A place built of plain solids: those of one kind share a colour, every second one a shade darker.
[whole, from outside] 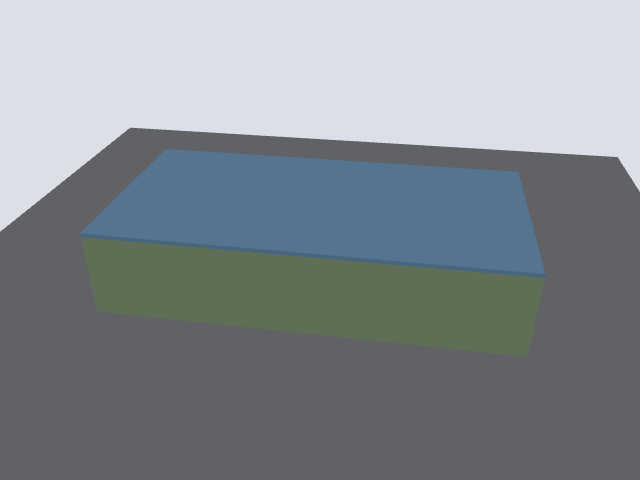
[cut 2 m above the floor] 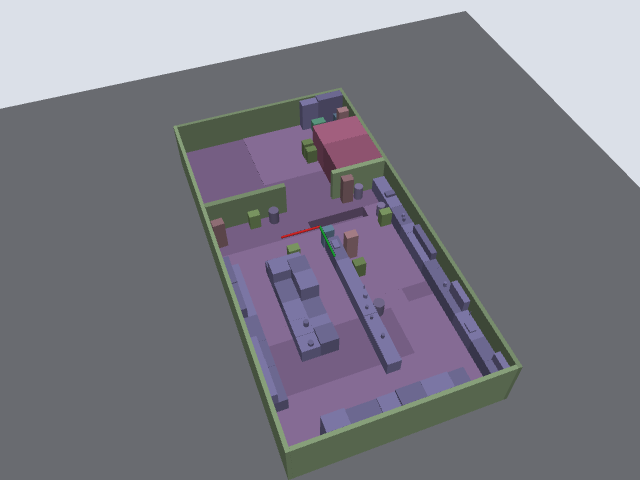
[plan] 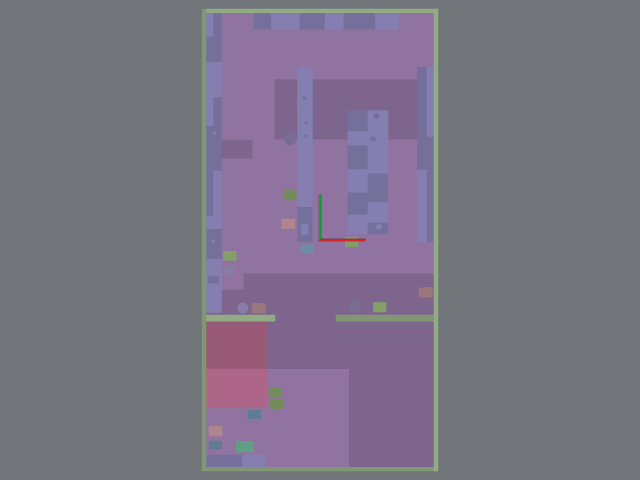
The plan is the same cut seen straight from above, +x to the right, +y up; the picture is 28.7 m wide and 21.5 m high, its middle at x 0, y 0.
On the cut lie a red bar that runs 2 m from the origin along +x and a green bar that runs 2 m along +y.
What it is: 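The back of house of a large kitchen; an old cooking hall and a later wing, as decades of use have left them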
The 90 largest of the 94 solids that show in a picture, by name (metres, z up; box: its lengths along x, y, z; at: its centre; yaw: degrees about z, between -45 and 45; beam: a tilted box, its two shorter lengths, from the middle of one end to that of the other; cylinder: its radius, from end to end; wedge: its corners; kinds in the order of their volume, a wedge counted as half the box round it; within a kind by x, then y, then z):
{
 "floor_1": {"box": [1.68, 0.75, 1.03], "at": [-4.27, -1.87, 0.47]},
 "floor_2": {"box": [2.09, 0.1, 1.03], "at": [-4.06, 3.7, 0.47]},
 "floor_3": {"box": [2.09, 0.78, 1.03], "at": [-4.06, 4.12, 0.47]},
 "floor_4": {"box": [2.09, 2.73, 1.03], "at": [-4.06, 5.85, 0.47]},
 "floor_5": {"box": [1.0, 3.56, 1.03], "at": [-2.53, 5.43, 0.47]},
 "floor_6": {"box": [6.41, 4.39, 1.03], "at": [-1.91, -7.98, 0.47]},
 "floor_7": {"box": [3.32, 0.75, 0.29], "at": [-1.78, -1.87, 0.09]},
 "floor_8": {"box": [10.22, 3.56, 1.03], "at": [0.0, -4.01, 0.47]},
 "floor_9": {"box": [10.22, 5.16, 1.03], "at": [0.0, 1.08, 0.47]},
 "floor_10": {"box": [10.22, 2.97, 1.03], "at": [0.0, 8.69, 0.47]},
 "floor_11": {"box": [5.1, 0.78, 1.03], "at": [0.51, 4.12, 0.47]},
 "floor_12": {"box": [7.15, 0.09, 1.03], "at": [1.53, 3.69, 0.47]},
 "floor_13": {"box": [7.15, 2.72, 1.03], "at": [1.53, 5.85, 0.47]},
 "floor_14": {"box": [5.23, 0.75, 1.03], "at": [2.49, -1.87, 0.47]},
 "floor_15": {"box": [3.82, 4.39, 0.99], "at": [3.2, -7.98, 0.45]},
 "floor_16": {"box": [1.31, 0.78, 1.03], "at": [3.7, 4.12, 0.47]},
 "wall_1": {"box": [0.2, 20.73, 4.3], "at": [-5.2, 0.0, 2.1]},
 "wall_2": {"box": [3.1, 0.3, 3.27], "at": [-3.55, -3.5, 2.62]},
 "wall_3": {"box": [10.2, 0.2, 4.3], "at": [0.0, -10.26, 2.1]},
 "wall_4": {"box": [10.2, 0.2, 4.3], "at": [0.0, 10.26, 2.1]},
 "wall_5": {"box": [4.39, 0.3, 3.27], "at": [2.9, -3.5, 2.62]},
 "wall_6": {"box": [0.2, 20.73, 4.3], "at": [5.2, 0.0, 2.1]},
 "unit_1": {"box": [0.32, 2.03, 0.51], "at": [-4.94, 2.09, 2.12]},
 "unit_2": {"box": [0.32, 1.28, 0.72], "at": [-4.94, 5.75, 2.21]},
 "unit_3": {"box": [0.32, 1.05, 0.53], "at": [-4.94, 9.64, 2.13]},
 "unit_4": {"box": [0.7, 2.41, 0.9], "at": [-4.75, -2.06, 1.43]},
 "unit_5": {"box": [0.7, 1.35, 0.88], "at": [-4.75, -0.18, 1.42]},
 "unit_6": {"box": [0.7, 0.58, 0.9], "at": [-4.75, 0.79, 1.43]},
 "unit_7": {"box": [0.7, 2.03, 0.88], "at": [-4.75, 2.09, 1.42]},
 "unit_8": {"box": [0.7, 0.57, 0.87], "at": [-4.75, 3.39, 1.42]},
 "unit_9": {"box": [0.7, 1.43, 0.87], "at": [-4.75, 4.39, 1.42]},
 "unit_10": {"box": [0.7, 1.28, 0.87], "at": [-4.75, 5.75, 1.42]},
 "unit_11": {"box": [0.7, 1.57, 0.88], "at": [-4.75, 7.18, 1.42]},
 "unit_12": {"box": [0.7, 1.15, 0.89], "at": [-4.75, 8.54, 1.43]},
 "unit_13": {"box": [0.7, 1.05, 0.88], "at": [-4.75, 9.64, 1.42]},
 "unit_14": {"box": [1.62, 0.55, 2.04], "at": [-4.29, -9.89, 2.0]},
 "unit_15": {"box": [1.03, 0.55, 1.89], "at": [-2.96, -9.89, 1.93]},
 "unit_16": {"box": [0.8, 0.74, 1.89], "at": [-2.58, 9.79, 1.93]},
 "unit_17": {"box": [1.26, 0.74, 2.07], "at": [-1.55, 9.79, 2.02]},
 "unit_18": {"box": [0.7, 1.57, 0.86], "at": [-0.67, 0.7, 1.41]},
 "unit_19": {"box": [0.7, 1.78, 0.88], "at": [-0.67, 2.37, 1.42]},
 "unit_20": {"box": [0.7, 1.75, 0.9], "at": [-0.67, 4.14, 1.43]},
 "unit_21": {"box": [0.7, 0.8, 0.86], "at": [-0.67, 5.42, 1.41]},
 "unit_22": {"box": [0.7, 1.93, 0.87], "at": [-0.67, 6.78, 1.42]},
 "unit_23": {"box": [1.14, 0.74, 2.01], "at": [-0.36, 9.79, 1.99]},
 "unit_24": {"box": [0.84, 0.74, 1.86], "at": [0.63, 9.79, 1.91]},
 "unit_25": {"box": [0.91, 0.88, 0.89], "at": [1.68, 0.69, 1.43]},
 "unit_26": {"box": [0.91, 0.99, 1.66], "at": [1.68, 1.63, 1.81]},
 "unit_27": {"box": [0.91, 1.04, 1.77], "at": [1.68, 2.65, 1.87]},
 "unit_28": {"box": [0.91, 1.07, 0.86], "at": [1.68, 3.7, 1.41]},
 "unit_29": {"box": [0.91, 0.64, 0.88], "at": [1.68, 4.56, 1.42]},
 "unit_30": {"box": [0.91, 0.94, 1.05], "at": [1.68, 5.35, 1.51]},
 "unit_31": {"box": [1.43, 0.74, 1.79], "at": [1.76, 9.79, 1.88]},
 "unit_32": {"box": [0.91, 0.53, 0.89], "at": [2.6, 0.52, 1.43]},
 "unit_33": {"box": [0.91, 0.9, 1.56], "at": [2.6, 1.24, 1.76]},
 "unit_34": {"box": [0.91, 1.29, 0.87], "at": [2.6, 2.33, 1.42]},
 "unit_35": {"box": [0.91, 1.12, 0.89], "at": [2.6, 3.54, 1.43]},
 "unit_36": {"box": [0.91, 0.89, 0.89], "at": [2.6, 4.54, 1.43]},
 "unit_37": {"box": [0.91, 0.83, 0.87], "at": [2.6, 5.4, 1.42]},
 "unit_38": {"box": [1.04, 0.74, 2.04], "at": [3.0, 9.79, 2.0]},
 "unit_39": {"box": [0.75, 1.66, 0.87], "at": [4.72, 0.74, 1.42]},
 "unit_40": {"box": [0.75, 1.59, 0.88], "at": [4.72, 2.36, 1.42]},
 "unit_41": {"box": [0.75, 1.47, 0.89], "at": [4.72, 3.89, 1.43]},
 "unit_42": {"box": [0.75, 1.38, 0.88], "at": [4.72, 5.31, 1.42]},
 "unit_43": {"box": [0.75, 1.75, 0.87], "at": [4.72, 6.87, 1.42]},
 "unit_44": {"box": [0.32, 1.66, 0.8], "at": [4.94, 0.74, 2.26]},
 "unit_45": {"box": [0.32, 1.59, 0.74], "at": [4.94, 2.36, 2.23]},
 "unit_46": {"box": [0.32, 1.38, 0.59], "at": [4.94, 5.31, 2.16]},
 "unit_47": {"box": [0.32, 1.75, 0.78], "at": [4.94, 6.87, 2.24]},
 "roof_1": {"box": [10.6, 20.73, 0.2], "at": [0.0, 0.0, 4.35]},
 "cold_1": {"box": [2.75, 1.76, 2.38], "at": [-3.72, -6.64, 2.17]},
 "cold_2": {"box": [2.75, 2.12, 2.26], "at": [-3.72, -4.71, 2.11]},
 "trolley_1": {"box": [0.62, 0.46, 1.79], "at": [-4.68, -8.56, 1.88]},
 "trolley_2": {"box": [0.62, 0.46, 1.73], "at": [-2.75, -3.05, 1.85], "yaw": -3.5},
 "trolley_3": {"box": [0.62, 0.46, 1.69], "at": [-1.42, 0.72, 1.82]},
 "trolley_4": {"box": [0.62, 0.46, 1.77], "at": [4.74, -2.35, 1.87], "yaw": 3.8},
 "carton_1": {"box": [0.6, 0.45, 0.94], "at": [-4.04, -0.71, 1.45]},
 "carton_2": {"box": [0.6, 0.45, 0.92], "at": [-2.0, -6.84, 1.44]},
 "carton_3": {"box": [0.6, 0.45, 1.06], "at": [-1.96, -7.34, 1.51]},
 "carton_4": {"box": [0.6, 0.45, 1.0], "at": [-1.35, 2.01, 1.48]},
 "carton_5": {"box": [0.6, 0.45, 0.91], "at": [1.42, -0.09, 1.44]},
 "carton_6": {"box": [0.6, 0.45, 0.96], "at": [2.67, -3.02, 1.46]},
 "crate_1": {"box": [0.6, 0.4, 0.93], "at": [-4.69, -9.19, 1.45]},
 "crate_2": {"box": [0.6, 0.4, 0.93], "at": [-2.94, -7.82, 1.45]},
 "crate_3": {"box": [0.6, 0.4, 1.24], "at": [-0.58, -0.4, 1.6]},
 "bin_1": {"cylinder": 0.23, "from": [-4.08, -1.36, 0.98], "to": [-4.08, -1.36, 1.76]},
 "bin_2": {"cylinder": 0.25, "from": [-3.46, -3.05, 0.98], "to": [-3.46, -3.05, 1.82]},
 "bin_3": {"cylinder": 0.28, "from": [-1.34, 4.52, 0.98], "to": [-1.34, 4.52, 1.79]},
 "bin_4": {"cylinder": 0.27, "from": [1.57, -2.98, 0.98], "to": [1.57, -2.98, 1.82]},
 "sack_1": {"box": [0.8, 0.5, 0.77], "at": [-3.36, -9.26, 1.37]}
}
